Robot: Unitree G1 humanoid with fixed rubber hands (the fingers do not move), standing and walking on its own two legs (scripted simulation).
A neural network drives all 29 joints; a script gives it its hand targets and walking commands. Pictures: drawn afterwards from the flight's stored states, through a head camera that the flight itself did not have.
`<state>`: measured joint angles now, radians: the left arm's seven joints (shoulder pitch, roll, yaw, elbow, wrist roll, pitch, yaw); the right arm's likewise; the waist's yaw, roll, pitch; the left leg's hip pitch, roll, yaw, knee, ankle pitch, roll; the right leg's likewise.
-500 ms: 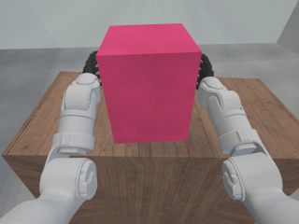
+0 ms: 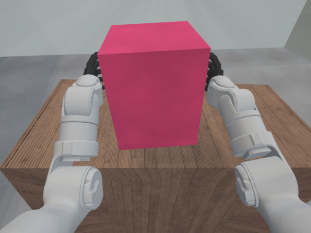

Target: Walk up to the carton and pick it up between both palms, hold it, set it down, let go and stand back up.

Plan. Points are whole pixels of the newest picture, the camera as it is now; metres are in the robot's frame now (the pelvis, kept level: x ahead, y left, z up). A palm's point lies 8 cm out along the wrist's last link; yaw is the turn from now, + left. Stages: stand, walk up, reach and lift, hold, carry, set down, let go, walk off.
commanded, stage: reach and lift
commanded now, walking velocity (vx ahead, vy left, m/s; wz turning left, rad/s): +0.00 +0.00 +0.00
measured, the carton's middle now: (153, 84) +0.41 -0.02 +0.23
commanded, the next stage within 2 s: hold in 0.20 s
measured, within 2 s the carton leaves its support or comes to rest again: neither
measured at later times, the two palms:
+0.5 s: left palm (86, 73) +0.37 +0.14 +0.28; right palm (218, 72) +0.37 -0.16 +0.29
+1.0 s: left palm (87, 70) +0.38 +0.13 +0.28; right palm (218, 69) +0.37 -0.16 +0.29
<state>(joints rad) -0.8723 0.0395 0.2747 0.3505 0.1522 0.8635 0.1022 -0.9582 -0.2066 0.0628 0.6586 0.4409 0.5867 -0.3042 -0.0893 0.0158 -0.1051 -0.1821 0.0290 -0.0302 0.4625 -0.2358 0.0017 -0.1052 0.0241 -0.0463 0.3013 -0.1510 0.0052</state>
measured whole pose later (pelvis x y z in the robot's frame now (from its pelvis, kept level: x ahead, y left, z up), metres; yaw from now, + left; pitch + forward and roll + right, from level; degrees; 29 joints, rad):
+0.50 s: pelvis -0.01 +0.00 +0.00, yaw +0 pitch -3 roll -2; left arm -0.96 0.06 0.32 0.46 0.15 0.90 0.09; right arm -1.07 -0.21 0.05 0.77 0.45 0.65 -0.31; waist -0.06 0.03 -0.16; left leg -0.19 0.03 -0.04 0.46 -0.22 0.00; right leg -0.12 0.03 -0.04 0.31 -0.14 0.00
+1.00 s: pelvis -0.01 -0.01 +0.00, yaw +0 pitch -1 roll -2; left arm -1.01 0.09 0.32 0.55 0.14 0.86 0.08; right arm -1.11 -0.22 0.07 0.83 0.46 0.65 -0.32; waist -0.07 0.03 -0.18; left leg -0.22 0.03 -0.06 0.45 -0.21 -0.01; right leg -0.14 0.04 -0.03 0.30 -0.13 0.00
